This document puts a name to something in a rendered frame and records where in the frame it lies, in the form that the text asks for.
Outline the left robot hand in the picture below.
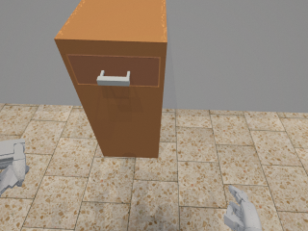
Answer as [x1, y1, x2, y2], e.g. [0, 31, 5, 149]
[0, 139, 30, 197]

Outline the right robot hand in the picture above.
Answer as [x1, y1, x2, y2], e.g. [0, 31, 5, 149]
[223, 185, 263, 231]

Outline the drawer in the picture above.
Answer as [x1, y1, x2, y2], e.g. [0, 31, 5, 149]
[67, 54, 160, 87]

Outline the handle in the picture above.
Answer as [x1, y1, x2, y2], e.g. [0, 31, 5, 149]
[96, 70, 131, 87]

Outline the cabinet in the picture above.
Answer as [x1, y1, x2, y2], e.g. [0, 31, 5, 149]
[54, 0, 167, 159]

